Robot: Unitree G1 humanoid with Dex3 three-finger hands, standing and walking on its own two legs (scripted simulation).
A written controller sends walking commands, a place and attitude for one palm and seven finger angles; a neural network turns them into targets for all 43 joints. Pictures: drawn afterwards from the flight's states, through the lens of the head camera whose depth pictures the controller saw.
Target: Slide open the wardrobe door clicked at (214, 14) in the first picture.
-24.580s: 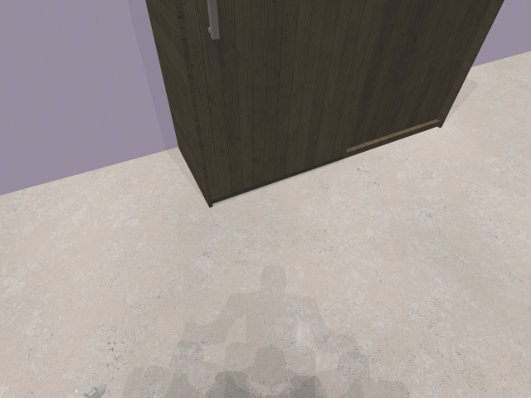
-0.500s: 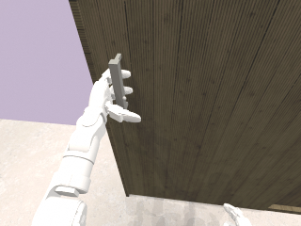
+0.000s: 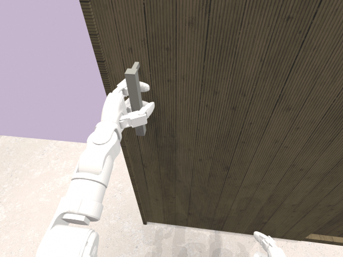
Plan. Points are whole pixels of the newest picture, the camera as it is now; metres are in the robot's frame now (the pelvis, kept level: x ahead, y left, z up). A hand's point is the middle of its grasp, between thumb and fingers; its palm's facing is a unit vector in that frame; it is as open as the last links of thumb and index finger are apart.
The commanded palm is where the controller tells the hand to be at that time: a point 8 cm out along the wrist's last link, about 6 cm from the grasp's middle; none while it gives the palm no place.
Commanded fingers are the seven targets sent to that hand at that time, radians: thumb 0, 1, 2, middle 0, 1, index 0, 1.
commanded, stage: grip the handle and tug to test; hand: left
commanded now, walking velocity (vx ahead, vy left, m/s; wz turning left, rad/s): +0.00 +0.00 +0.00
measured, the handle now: (138, 101) +0.44 +0.11 +0.16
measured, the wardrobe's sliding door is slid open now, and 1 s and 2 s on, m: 0.00 0.00 0.03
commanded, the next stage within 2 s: tug the door sideways, standing still in 0.82 s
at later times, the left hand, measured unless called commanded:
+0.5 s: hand (142, 112) +0.39 +0.09 +0.17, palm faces -0.06 -1.00 -0.01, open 5.7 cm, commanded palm +0.36 +0.13 +0.17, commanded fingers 0.00 0.90 0.90 -0.45 -1.40 -0.45 -1.40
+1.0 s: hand (142, 112) +0.39 +0.09 +0.17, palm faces -0.09 -1.00 -0.02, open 5.8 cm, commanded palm +0.36 +0.13 +0.17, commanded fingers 0.00 0.90 0.90 -0.45 -1.40 -0.45 -1.40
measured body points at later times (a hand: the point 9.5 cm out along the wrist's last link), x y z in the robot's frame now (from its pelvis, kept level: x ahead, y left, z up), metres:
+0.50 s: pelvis +0.00 +0.00 +0.00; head -0.01 -0.02 +0.45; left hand +0.39 +0.14 +0.17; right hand +0.16 -0.23 -0.10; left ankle -0.02 +0.10 -0.74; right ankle +0.00 -0.10 -0.74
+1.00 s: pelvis +0.02 +0.00 +0.00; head +0.01 -0.02 +0.45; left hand +0.38 +0.14 +0.17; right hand +0.19 -0.23 -0.09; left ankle -0.02 +0.10 -0.74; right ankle +0.00 -0.10 -0.74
